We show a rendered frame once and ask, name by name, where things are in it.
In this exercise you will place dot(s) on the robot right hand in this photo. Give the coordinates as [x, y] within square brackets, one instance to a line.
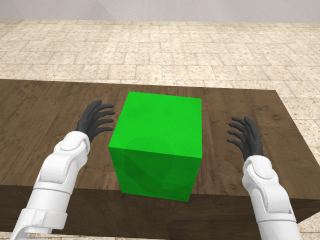
[251, 144]

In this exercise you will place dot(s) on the robot right forearm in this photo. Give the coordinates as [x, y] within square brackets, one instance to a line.
[271, 204]

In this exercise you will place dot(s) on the pedestal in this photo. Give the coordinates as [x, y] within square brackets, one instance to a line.
[35, 115]

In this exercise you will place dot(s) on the robot left hand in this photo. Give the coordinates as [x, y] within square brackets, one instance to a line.
[89, 119]

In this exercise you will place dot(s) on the robot left forearm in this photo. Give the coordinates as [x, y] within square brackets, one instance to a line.
[47, 205]

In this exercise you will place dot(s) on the carton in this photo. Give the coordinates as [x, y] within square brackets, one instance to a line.
[156, 146]

